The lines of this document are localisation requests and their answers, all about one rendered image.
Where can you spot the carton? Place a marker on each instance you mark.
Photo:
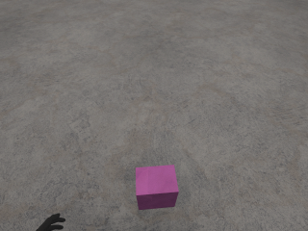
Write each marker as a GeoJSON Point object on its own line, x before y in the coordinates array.
{"type": "Point", "coordinates": [156, 187]}

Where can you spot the robot left hand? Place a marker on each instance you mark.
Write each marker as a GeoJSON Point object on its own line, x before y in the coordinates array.
{"type": "Point", "coordinates": [46, 226]}

